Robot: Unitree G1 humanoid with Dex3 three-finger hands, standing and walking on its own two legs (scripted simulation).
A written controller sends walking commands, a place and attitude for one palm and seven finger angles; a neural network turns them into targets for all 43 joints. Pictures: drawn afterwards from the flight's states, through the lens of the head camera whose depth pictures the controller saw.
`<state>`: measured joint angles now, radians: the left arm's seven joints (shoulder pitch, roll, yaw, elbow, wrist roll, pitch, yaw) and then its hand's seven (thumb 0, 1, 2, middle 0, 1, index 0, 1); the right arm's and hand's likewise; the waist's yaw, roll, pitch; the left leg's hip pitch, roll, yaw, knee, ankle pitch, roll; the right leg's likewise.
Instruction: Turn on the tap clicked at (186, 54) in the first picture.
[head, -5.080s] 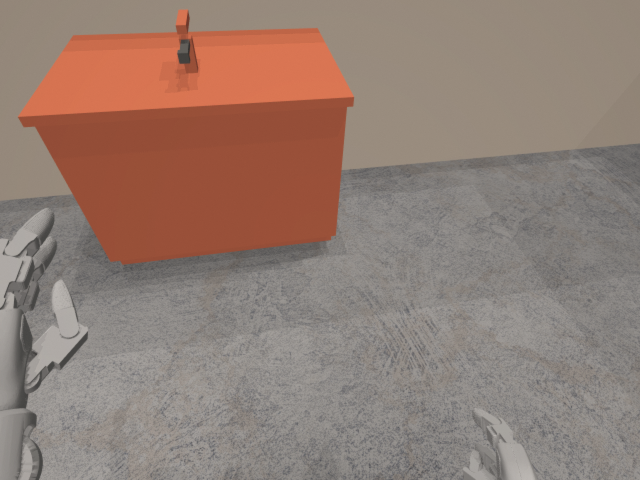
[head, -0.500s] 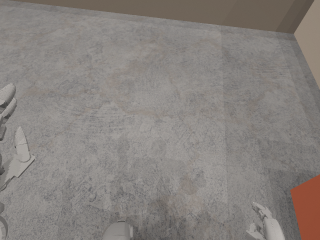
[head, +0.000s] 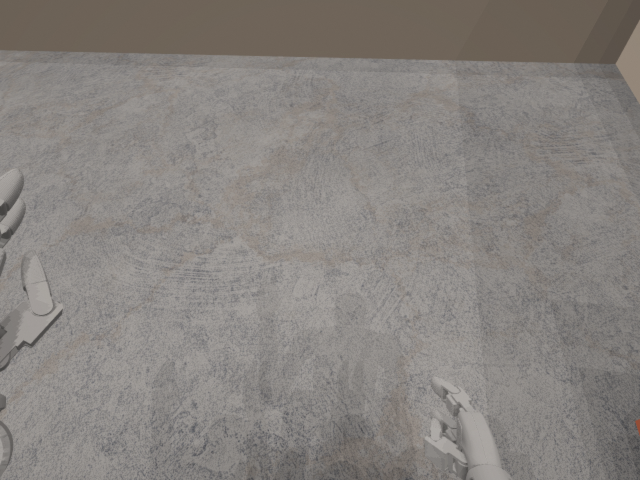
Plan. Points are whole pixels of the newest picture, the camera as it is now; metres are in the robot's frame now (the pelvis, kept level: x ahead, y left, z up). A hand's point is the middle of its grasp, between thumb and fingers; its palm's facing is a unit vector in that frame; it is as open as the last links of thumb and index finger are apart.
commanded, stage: turn to face it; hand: left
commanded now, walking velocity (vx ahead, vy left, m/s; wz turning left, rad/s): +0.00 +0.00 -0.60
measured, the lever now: out of the picture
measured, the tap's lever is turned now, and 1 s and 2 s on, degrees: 0 0 0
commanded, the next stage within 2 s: none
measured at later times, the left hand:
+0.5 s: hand (155, 284) +0.24 +0.17 +0.20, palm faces +0.22 -0.86 -0.47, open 7.4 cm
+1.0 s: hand (326, 342) +0.21 +0.02 +0.17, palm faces -0.14 -0.87 -0.47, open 7.4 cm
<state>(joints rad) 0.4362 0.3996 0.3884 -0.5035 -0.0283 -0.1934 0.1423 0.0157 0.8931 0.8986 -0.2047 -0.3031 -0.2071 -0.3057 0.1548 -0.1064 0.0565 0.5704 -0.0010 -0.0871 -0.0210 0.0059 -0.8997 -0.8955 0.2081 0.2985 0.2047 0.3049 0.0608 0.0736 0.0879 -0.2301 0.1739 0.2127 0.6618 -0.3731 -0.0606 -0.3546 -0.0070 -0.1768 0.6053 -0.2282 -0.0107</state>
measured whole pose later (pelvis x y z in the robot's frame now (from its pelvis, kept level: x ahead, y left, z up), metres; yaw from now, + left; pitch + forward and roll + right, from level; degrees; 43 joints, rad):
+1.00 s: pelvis -0.12 -0.04 +0.00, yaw -33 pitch +0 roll -1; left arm 0.34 0.37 0.34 -0.48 -0.02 -0.17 0.14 0.02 0.90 0.90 -0.20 -0.30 -0.20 -0.31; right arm 0.18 -0.20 0.01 0.57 0.02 -0.03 0.00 0.01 -0.90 -0.90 0.21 0.30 0.20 0.30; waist 0.00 0.09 0.16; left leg -0.37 0.24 0.10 0.91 -0.50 -0.09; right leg -0.34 -0.01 -0.10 0.66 -0.30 -0.01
